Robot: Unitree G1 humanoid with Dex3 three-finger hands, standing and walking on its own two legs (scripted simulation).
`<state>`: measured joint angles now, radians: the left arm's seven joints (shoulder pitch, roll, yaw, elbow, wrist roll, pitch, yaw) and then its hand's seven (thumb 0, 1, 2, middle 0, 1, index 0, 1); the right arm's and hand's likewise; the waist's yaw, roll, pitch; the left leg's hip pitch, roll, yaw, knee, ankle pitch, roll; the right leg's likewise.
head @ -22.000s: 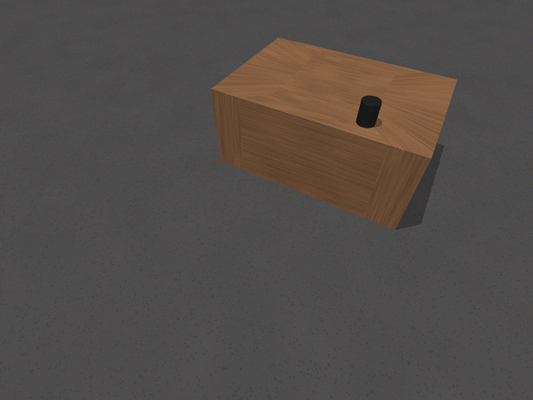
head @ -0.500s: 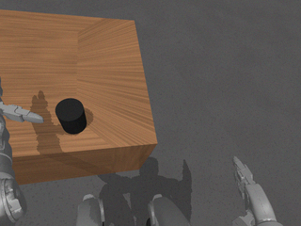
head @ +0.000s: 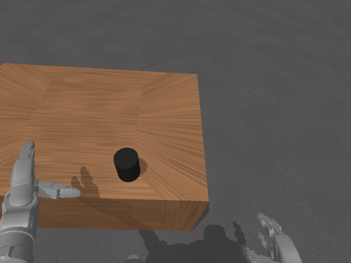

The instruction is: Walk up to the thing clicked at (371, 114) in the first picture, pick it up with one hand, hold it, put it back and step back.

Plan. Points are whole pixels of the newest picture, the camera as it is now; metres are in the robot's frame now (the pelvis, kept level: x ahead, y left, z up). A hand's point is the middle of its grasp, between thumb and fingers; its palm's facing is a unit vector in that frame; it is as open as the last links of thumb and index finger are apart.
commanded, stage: home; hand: left
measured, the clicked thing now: (127, 165) +0.47 +0.15 -0.22
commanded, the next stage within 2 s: none
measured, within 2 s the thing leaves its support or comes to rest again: neither
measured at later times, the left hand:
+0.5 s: hand (103, 262) +0.16 +0.15 -0.06, palm faces +0.12 -0.97 -0.22, open 17.3 cm
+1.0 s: hand (103, 260) +0.17 +0.15 -0.05, palm faces +0.12 -0.96 -0.24, open 17.4 cm
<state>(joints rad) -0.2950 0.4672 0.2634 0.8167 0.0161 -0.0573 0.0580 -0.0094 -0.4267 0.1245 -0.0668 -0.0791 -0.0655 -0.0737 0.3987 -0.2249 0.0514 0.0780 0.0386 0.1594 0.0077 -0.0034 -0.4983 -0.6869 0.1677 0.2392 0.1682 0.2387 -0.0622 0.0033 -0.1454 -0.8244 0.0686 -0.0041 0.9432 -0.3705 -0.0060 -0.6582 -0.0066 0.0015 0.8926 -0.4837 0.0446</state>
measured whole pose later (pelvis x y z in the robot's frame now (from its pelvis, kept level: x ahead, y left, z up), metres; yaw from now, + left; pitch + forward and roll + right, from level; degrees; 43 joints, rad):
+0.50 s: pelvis +0.00 -0.03 +0.00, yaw +1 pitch +9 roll +0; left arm 0.45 0.19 -0.02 0.16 -0.03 0.00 0.09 -0.01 -0.51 0.07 -0.06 -0.06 -0.06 -0.06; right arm 0.42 -0.20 0.01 0.09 0.03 0.14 -0.09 0.01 -0.88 -0.89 0.20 0.30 0.20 0.29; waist 0.01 0.00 -0.10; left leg -0.67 0.05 0.01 0.89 -0.37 -0.03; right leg -0.55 -0.02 0.01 0.92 -0.52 0.02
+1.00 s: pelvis +0.00 -0.03 +0.00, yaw +0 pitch +8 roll +0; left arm 0.44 0.19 -0.01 0.15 -0.03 -0.02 0.09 -0.01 -0.52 0.07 -0.06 -0.06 -0.06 -0.06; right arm 0.45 -0.20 0.00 0.04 0.03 0.14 -0.09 0.01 -0.90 -0.90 0.20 0.30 0.20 0.30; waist 0.00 0.00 -0.10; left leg -0.69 0.06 0.01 0.92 -0.37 -0.04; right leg -0.57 -0.02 0.02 0.96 -0.54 0.02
